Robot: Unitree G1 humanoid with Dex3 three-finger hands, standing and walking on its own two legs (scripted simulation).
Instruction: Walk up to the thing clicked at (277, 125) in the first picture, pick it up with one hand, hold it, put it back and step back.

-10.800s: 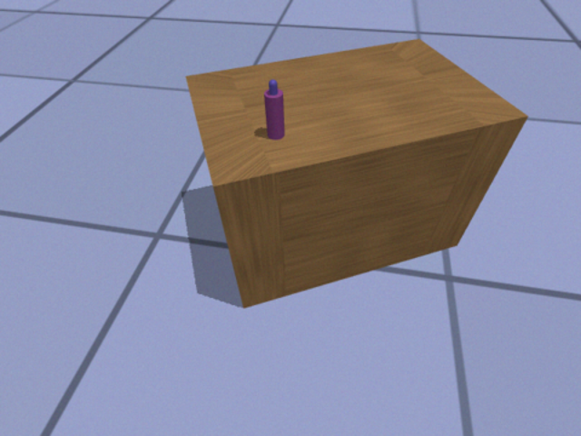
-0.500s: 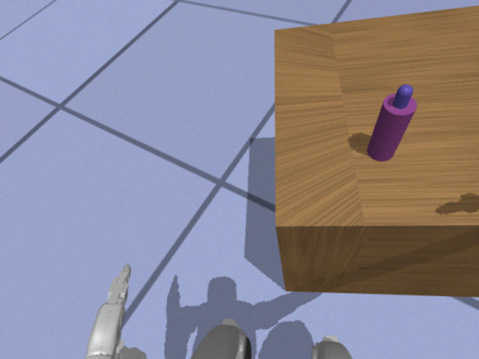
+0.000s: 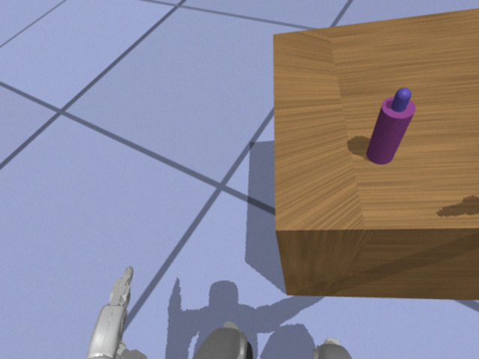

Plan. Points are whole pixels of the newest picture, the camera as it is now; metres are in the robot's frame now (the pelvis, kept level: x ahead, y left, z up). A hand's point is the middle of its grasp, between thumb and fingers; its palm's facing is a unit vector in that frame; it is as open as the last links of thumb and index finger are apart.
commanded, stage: approach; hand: right
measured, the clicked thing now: (390, 126) +0.52 -0.19 +0.03
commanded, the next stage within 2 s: close in in 0.44 s
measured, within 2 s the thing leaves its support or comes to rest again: neither
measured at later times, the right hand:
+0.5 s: hand out of the picture +0.45 -0.31 +0.03, palm faces +0.05 +1.00 +0.05, open 17.3 cm
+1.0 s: hand (408, 146) +0.49 -0.22 +0.01, palm faces +0.09 +1.00 +0.03, open 17.4 cm
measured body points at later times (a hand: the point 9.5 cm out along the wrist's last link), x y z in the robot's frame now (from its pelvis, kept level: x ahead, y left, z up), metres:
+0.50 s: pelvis -0.01 +0.00 -0.02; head +0.11 -0.06 +0.41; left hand +0.16 +0.24 -0.03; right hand +0.44 -0.36 +0.03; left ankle +0.04 +0.15 -0.67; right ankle +0.00 -0.12 -0.67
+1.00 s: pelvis -0.01 +0.00 -0.03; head +0.11 -0.04 +0.40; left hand +0.14 +0.26 -0.02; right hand +0.48 -0.27 +0.01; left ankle +0.04 +0.15 -0.67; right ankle +0.00 -0.12 -0.67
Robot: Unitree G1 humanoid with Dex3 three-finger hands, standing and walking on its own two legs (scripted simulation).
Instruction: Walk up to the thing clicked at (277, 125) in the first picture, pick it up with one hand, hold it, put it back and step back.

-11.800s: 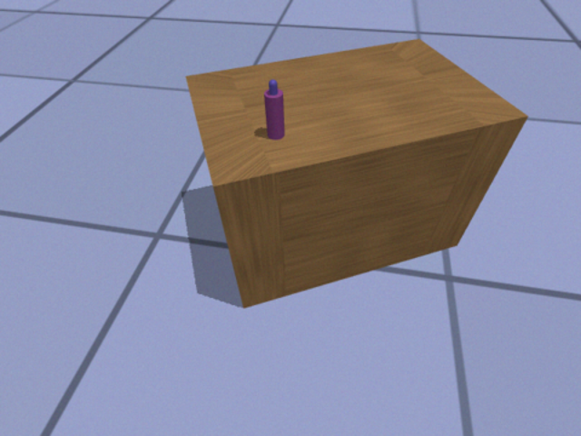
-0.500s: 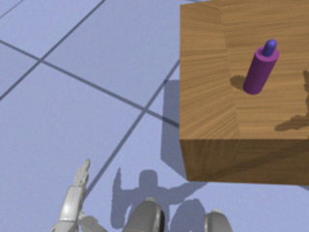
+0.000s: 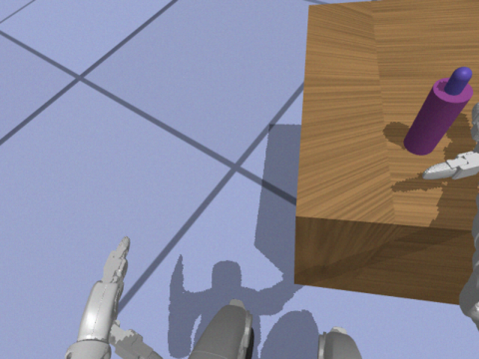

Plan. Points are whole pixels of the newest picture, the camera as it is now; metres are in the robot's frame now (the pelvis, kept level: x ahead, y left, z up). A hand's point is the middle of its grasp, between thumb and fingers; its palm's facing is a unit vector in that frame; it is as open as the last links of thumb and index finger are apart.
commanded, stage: close in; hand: right
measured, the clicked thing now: (438, 112) +0.53 -0.21 +0.06
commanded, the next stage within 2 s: rest palm in 0.08 s
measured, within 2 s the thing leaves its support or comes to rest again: leaves its support in 1.62 s
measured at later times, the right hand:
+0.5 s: hand (430, 128) +0.50 -0.20 +0.05, palm faces +0.14 +0.99 +0.03, open 16.7 cm
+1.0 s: hand (430, 122) +0.51 -0.20 +0.05, palm faces +0.14 +0.99 +0.01, open 11.5 cm
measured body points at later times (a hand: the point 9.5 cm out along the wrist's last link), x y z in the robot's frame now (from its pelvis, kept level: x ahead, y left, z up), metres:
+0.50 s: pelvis +0.00 +0.00 +0.00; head +0.12 -0.03 +0.43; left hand +0.15 +0.26 +0.02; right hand +0.49 -0.25 +0.05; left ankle +0.06 +0.15 -0.64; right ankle +0.00 -0.12 -0.64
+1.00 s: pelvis +0.00 +0.00 +0.00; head +0.13 -0.03 +0.43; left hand +0.16 +0.27 +0.02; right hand +0.50 -0.25 +0.05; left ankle +0.06 +0.15 -0.64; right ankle +0.00 -0.12 -0.64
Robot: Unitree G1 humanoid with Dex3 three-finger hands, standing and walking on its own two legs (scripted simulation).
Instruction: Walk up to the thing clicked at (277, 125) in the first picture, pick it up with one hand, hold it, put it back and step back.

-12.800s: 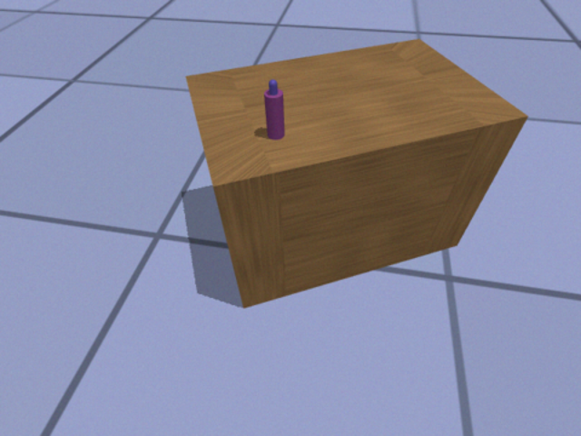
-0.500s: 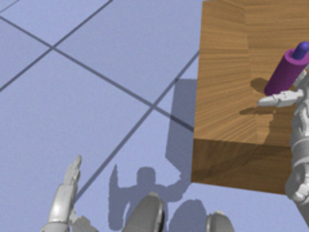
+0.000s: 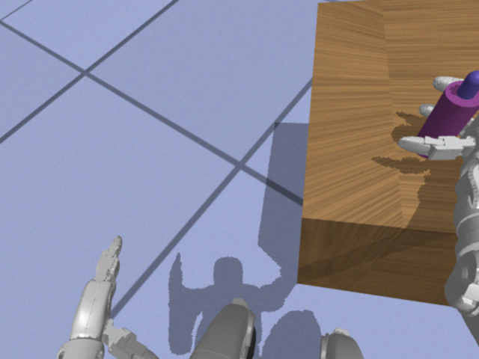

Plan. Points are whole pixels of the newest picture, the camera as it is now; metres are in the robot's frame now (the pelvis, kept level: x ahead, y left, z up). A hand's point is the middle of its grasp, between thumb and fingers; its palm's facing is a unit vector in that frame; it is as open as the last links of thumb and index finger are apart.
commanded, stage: close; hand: right
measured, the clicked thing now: (449, 115) +0.52 -0.21 +0.06
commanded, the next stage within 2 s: settle in 0.20 s
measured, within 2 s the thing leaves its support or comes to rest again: leaves its support in 0.62 s
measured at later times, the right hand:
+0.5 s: hand (440, 123) +0.52 -0.20 +0.05, palm faces +0.14 +0.99 +0.01, open 6.9 cm
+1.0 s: hand (460, 108) +0.51 -0.21 +0.09, palm faces +0.15 +0.99 +0.00, open 7.0 cm
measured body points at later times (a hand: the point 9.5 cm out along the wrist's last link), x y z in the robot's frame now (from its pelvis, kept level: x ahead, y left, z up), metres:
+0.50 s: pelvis +0.01 +0.00 +0.00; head +0.13 -0.04 +0.43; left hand +0.17 +0.27 +0.02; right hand +0.50 -0.25 +0.05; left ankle +0.06 +0.15 -0.64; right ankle +0.00 -0.13 -0.64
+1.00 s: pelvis +0.01 +0.00 +0.03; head +0.11 -0.03 +0.46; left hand +0.16 +0.26 +0.02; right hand +0.49 -0.26 +0.09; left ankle +0.06 +0.15 -0.64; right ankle +0.00 -0.13 -0.64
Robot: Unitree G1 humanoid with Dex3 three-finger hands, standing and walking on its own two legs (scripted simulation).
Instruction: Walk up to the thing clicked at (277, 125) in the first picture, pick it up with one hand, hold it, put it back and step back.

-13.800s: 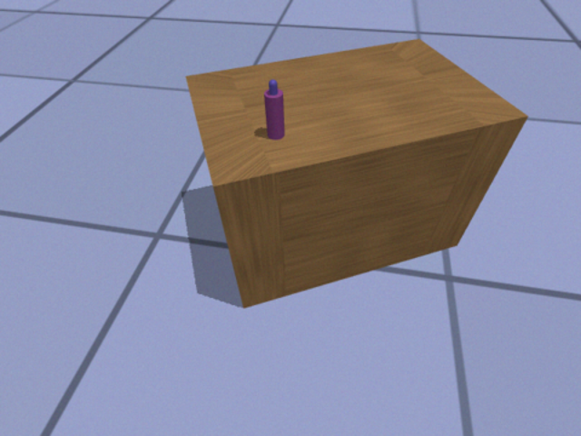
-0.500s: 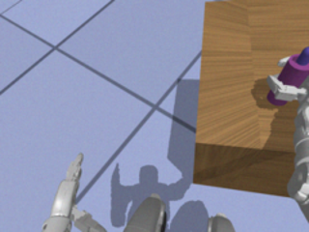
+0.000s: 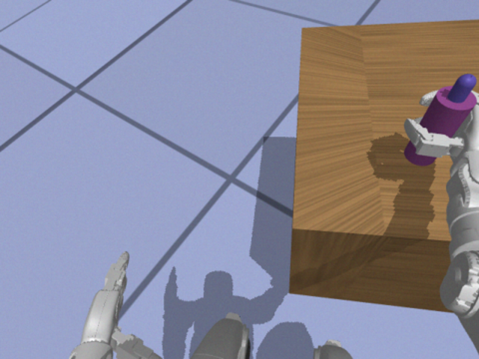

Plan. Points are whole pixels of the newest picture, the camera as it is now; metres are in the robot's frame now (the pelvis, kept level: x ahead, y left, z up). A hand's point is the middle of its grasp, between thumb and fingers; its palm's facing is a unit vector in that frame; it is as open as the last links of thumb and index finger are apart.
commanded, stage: settle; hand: right
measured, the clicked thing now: (440, 121) +0.50 -0.21 +0.08
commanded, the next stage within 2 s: lift in 0.22 s
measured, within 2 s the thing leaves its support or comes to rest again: neither
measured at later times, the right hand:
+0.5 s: hand (433, 122) +0.49 -0.20 +0.09, palm faces +0.13 +0.99 -0.01, open 7.0 cm
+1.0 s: hand (444, 123) +0.43 -0.18 +0.15, palm faces +0.13 +0.99 -0.02, open 6.9 cm
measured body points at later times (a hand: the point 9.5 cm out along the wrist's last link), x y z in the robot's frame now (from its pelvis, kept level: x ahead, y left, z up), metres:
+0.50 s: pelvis +0.00 +0.00 +0.01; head +0.09 -0.03 +0.45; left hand +0.14 +0.27 -0.01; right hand +0.48 -0.25 +0.09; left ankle +0.05 +0.15 -0.67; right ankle +0.00 -0.13 -0.67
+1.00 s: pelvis +0.01 +0.01 +0.04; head +0.04 +0.01 +0.49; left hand +0.16 +0.27 -0.01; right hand +0.42 -0.23 +0.15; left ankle +0.05 +0.15 -0.67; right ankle +0.00 -0.13 -0.67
